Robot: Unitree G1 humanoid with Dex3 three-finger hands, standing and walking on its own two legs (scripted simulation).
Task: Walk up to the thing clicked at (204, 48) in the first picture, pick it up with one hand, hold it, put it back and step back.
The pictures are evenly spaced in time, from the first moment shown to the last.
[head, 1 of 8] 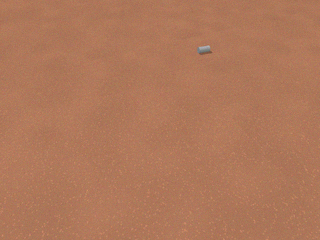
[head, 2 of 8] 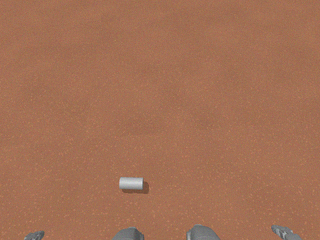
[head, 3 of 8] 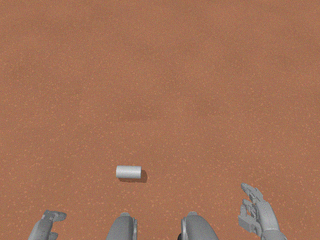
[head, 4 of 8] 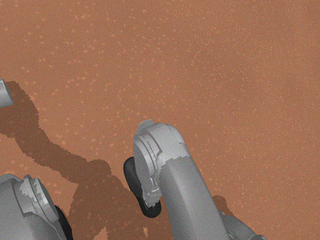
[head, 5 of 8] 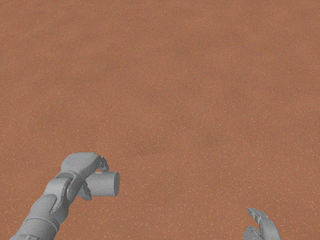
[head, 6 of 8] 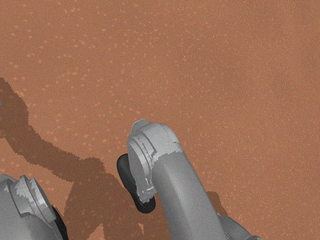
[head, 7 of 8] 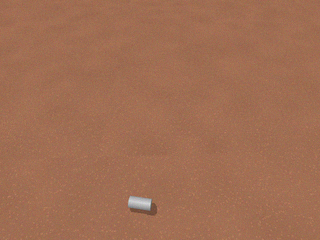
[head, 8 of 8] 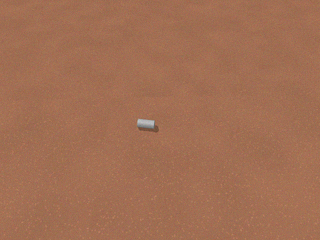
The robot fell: no
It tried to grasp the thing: yes
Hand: left
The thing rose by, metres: 0.67
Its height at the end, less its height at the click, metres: +0.00
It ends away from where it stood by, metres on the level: 0.01
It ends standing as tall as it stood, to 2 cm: yes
